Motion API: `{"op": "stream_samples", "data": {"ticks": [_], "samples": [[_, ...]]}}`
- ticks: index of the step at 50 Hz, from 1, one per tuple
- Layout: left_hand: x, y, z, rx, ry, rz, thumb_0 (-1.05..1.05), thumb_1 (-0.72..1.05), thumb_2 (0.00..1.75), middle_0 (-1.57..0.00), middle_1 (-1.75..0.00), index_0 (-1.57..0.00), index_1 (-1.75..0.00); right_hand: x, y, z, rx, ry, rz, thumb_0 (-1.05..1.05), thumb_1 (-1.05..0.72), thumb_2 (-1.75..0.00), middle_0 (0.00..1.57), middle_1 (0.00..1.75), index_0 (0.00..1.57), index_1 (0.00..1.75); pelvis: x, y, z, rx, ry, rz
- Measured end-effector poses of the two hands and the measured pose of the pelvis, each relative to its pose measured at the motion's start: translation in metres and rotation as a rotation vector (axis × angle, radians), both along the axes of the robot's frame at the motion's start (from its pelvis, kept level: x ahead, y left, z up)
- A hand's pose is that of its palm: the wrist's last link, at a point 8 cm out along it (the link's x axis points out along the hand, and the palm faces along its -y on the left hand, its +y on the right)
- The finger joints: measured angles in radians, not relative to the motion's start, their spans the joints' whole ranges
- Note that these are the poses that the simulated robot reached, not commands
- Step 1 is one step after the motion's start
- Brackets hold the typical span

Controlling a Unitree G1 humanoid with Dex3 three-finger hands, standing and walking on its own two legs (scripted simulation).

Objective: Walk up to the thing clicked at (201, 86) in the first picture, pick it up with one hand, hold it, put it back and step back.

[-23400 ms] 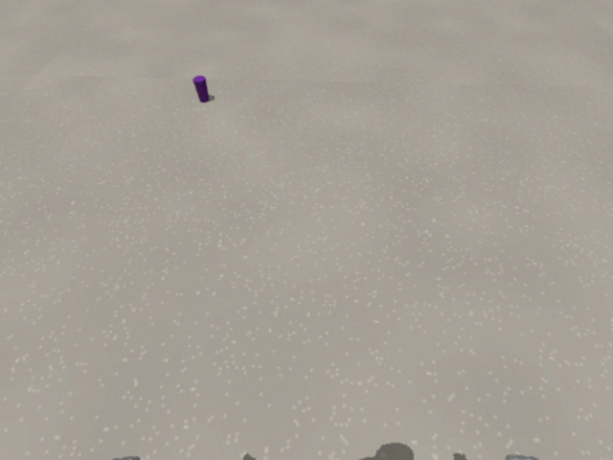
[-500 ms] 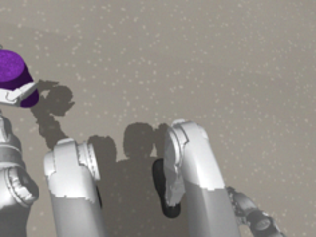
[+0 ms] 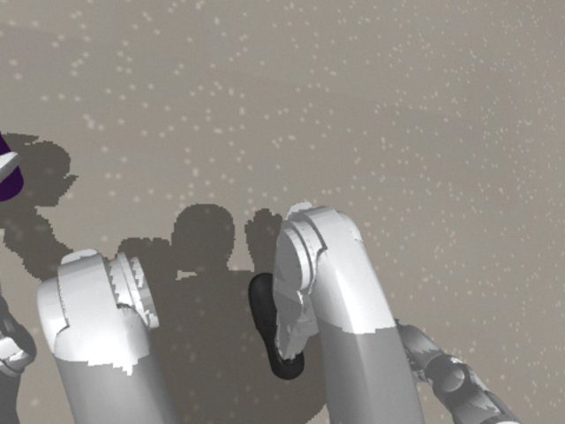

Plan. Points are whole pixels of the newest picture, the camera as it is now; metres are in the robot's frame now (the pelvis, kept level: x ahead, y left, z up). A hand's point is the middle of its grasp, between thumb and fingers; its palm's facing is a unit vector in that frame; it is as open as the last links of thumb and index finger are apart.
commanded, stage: lower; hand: left
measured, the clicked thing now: out of the picture +0.45 +0.29 -0.15
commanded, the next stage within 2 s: loosen in 1.08 s
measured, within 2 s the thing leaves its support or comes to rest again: neither
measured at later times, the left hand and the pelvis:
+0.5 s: hand out of the picture +0.47 +0.31 -0.16, palm faces +0.42 -0.91 -0.02, open 10.7 cm; pelvis +0.00 +0.01 -0.01, yaw -3 degrees
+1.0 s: hand out of the picture +0.47 +0.30 -0.18, palm faces +0.42 -0.91 -0.02, open 10.7 cm; pelvis -0.01 +0.01 -0.01, yaw -5 degrees
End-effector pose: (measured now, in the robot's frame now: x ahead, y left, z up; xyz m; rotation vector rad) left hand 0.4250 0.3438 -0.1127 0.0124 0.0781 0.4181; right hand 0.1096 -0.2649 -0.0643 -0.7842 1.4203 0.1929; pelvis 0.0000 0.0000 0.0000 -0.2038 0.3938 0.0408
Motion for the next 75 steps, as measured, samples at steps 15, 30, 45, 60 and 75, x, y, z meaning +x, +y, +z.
{"op": "stream_samples", "data": {"ticks": [15, 30, 45, 60, 75], "samples": [[0.005, 0.003, -0.035, 0.001, -0.011, 0.017, 0.01, -0.58, 0.99, -0.88, -1.21, -0.76, -1.18, 0.002, 0.003, 0.011, -0.081, 0.04, 0.116, -0.01, -0.92, -0.91, 0.21, 0.3, 0.21, 0.3, -0.003, 0.005, -0.008, -0.04, -0.061, -0.02], [0.004, 0.002, -0.055, -0.011, -0.008, 0.033, 0.01, -0.59, 0.99, -0.88, -1.21, -0.77, -1.17, 0.009, 0.012, 0.02, -0.123, 0.043, 0.202, -0.01, -0.92, -0.9, 0.21, 0.3, 0.21, 0.3, -0.005, 0.01, -0.01, -0.072, -0.104, -0.035], [0.004, 0.001, -0.065, -0.007, -0.004, 0.029, 0.01, -0.59, 0.99, -0.88, -1.21, -0.77, -1.17, 0.011, 0.02, 0.027, -0.151, 0.046, 0.252, -0.01, -0.91, -0.9, 0.21, 0.3, 0.21, 0.3, -0.008, 0.014, -0.01, -0.099, -0.131, -0.048], [0.004, -0.002, -0.071, -0.002, -0.005, 0.015, 0.01, -0.6, 0.99, -0.89, -1.19, -0.78, -1.15, 0.012, 0.022, 0.033, -0.175, 0.054, 0.278, -0.01, -0.91, -0.9, 0.21, 0.3, 0.21, 0.3, -0.01, 0.016, -0.009, -0.115, -0.141, -0.055], [0.004, -0.006, -0.072, -0.012, -0.017, 0.011, -0.01, -0.48, 0.77, -0.96, -0.99, -0.86, -0.94, 0.015, 0.026, 0.039, -0.192, 0.048, 0.296, -0.01, -0.92, -0.89, 0.21, 0.3, 0.21, 0.3, -0.011, 0.018, -0.008, -0.126, -0.15, -0.057]]}}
